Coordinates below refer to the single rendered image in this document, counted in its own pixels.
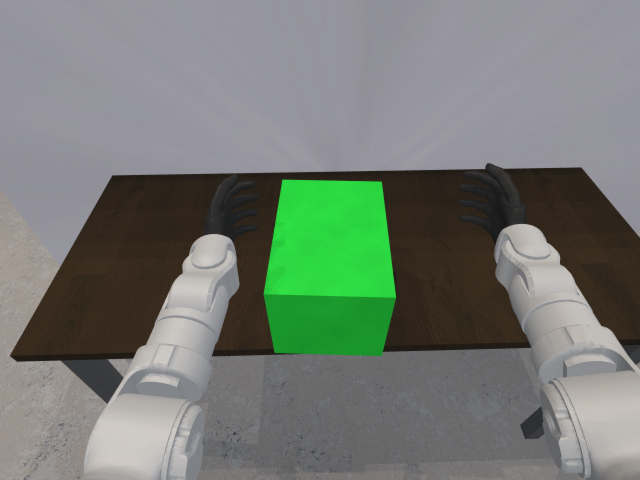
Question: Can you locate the robot left hand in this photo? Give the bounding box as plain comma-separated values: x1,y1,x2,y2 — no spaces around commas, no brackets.
202,174,258,242

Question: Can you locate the right robot forearm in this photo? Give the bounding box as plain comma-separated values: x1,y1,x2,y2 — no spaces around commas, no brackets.
494,224,640,385

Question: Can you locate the table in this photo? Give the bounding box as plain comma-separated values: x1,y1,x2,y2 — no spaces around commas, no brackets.
10,167,640,439

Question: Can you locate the robot right hand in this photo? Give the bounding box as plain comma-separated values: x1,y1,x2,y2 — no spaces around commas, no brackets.
458,163,529,245

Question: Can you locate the carton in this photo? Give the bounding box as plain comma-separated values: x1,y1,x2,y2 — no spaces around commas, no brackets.
264,180,396,356

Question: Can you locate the robot right upper arm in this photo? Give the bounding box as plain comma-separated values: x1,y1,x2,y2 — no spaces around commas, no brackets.
540,370,640,480

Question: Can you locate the left robot forearm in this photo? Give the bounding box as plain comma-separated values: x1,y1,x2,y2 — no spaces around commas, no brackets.
84,234,239,473

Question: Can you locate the robot left upper arm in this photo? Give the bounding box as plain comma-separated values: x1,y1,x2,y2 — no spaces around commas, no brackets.
72,393,204,480

